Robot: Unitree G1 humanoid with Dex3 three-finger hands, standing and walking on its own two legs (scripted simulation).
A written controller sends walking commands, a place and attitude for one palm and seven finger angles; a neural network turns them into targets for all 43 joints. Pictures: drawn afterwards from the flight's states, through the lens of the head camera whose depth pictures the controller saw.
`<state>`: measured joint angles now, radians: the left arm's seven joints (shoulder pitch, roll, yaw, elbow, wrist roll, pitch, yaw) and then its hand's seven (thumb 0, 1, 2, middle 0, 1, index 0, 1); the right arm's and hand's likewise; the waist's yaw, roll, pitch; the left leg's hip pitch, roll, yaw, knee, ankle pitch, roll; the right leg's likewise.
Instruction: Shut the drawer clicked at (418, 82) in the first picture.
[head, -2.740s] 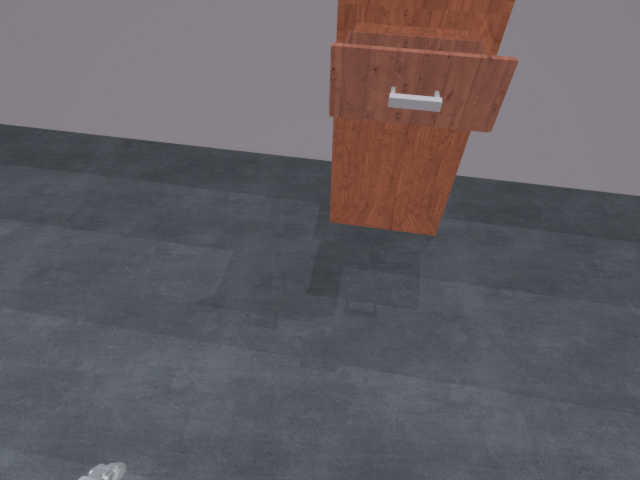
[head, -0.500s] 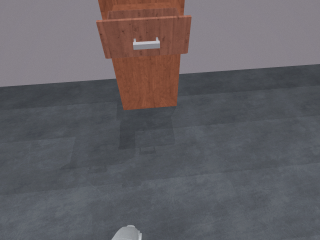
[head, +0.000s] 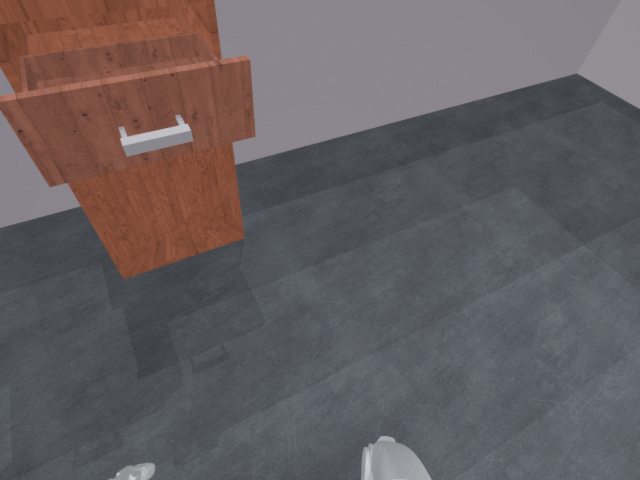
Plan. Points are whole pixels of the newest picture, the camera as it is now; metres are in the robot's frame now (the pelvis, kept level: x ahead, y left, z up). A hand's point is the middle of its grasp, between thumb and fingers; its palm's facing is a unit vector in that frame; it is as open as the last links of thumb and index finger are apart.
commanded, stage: walk to a spot facing it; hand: left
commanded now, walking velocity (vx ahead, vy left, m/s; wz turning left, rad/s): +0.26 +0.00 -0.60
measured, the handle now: (154, 132) +0.68 +0.35 +0.02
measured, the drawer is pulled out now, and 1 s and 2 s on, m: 0.29 0.29 0.29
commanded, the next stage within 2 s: turn to face it in 0.48 s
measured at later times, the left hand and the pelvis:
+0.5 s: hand (254, 379) +0.29 +0.11 -0.16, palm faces -0.23 -0.94 -0.23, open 7.3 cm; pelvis +0.17 -0.06 -0.01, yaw -16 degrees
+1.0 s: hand (238, 345) +0.36 +0.15 -0.18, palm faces -0.19 -0.97 -0.15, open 7.4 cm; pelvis +0.28 -0.01 +0.00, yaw -15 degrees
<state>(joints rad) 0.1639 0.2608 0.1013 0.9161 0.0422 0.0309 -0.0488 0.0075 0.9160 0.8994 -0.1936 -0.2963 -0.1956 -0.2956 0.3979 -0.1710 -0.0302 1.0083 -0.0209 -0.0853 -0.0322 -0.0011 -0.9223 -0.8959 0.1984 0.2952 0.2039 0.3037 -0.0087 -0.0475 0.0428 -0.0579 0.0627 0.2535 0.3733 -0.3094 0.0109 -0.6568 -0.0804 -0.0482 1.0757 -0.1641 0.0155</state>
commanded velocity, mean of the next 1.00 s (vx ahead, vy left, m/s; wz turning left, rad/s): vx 0.11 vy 0.00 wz -0.06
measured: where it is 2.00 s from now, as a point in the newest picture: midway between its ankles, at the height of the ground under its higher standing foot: outside the picture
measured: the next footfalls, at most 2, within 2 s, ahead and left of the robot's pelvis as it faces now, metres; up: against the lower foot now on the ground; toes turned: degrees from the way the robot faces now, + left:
right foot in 0.20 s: +0.22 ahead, -0.13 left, +0.00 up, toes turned -14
left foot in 0.74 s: +0.35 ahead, +0.03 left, +0.00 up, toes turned -17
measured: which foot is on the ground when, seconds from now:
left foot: down 0.00-0.20, up 0.22-0.72, down 0.74-1.00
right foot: up 0.00-0.18, down 0.20-0.76, up 0.78-1.00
